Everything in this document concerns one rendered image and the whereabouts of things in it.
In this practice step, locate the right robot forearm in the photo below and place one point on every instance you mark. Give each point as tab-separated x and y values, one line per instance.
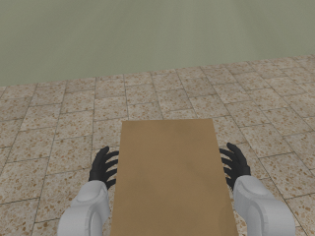
264	215

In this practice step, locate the left robot forearm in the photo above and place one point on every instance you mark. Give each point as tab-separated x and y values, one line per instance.
87	213

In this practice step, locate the carton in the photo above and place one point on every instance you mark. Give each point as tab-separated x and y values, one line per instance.
170	181

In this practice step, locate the robot left hand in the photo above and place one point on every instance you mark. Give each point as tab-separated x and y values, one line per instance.
99	167

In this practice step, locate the robot right hand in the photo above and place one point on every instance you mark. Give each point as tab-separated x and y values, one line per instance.
238	164

